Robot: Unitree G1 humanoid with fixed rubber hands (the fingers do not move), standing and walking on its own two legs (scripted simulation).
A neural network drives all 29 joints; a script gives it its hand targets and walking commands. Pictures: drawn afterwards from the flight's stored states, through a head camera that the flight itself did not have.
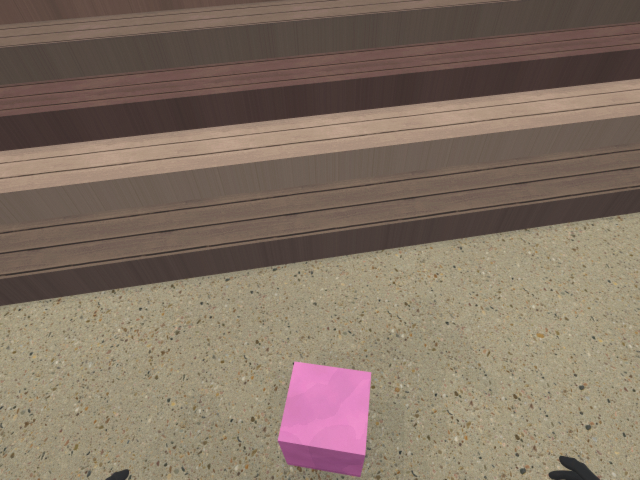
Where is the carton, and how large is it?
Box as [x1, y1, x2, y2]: [278, 362, 370, 476]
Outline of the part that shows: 294,362 278,437 278,442 287,463 359,476 365,452 370,372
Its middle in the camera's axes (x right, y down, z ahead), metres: +0.02 +0.51 +1.06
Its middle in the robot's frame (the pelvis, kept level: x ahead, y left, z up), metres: +0.39 +0.02 -0.66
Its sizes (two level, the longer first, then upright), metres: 0.210 0.200 0.250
